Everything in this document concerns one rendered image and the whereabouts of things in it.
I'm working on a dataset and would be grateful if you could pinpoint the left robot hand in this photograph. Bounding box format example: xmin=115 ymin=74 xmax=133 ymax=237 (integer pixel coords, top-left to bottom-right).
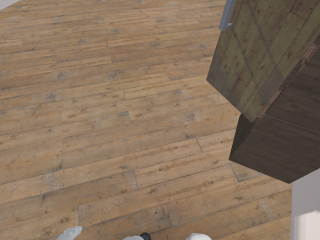
xmin=56 ymin=226 xmax=82 ymax=240

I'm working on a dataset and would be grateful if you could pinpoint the handle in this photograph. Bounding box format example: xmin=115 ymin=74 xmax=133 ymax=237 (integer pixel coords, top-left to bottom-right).
xmin=218 ymin=0 xmax=236 ymax=31

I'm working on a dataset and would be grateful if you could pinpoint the cupboard door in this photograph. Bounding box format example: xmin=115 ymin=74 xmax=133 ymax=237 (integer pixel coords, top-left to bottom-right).
xmin=206 ymin=0 xmax=320 ymax=123

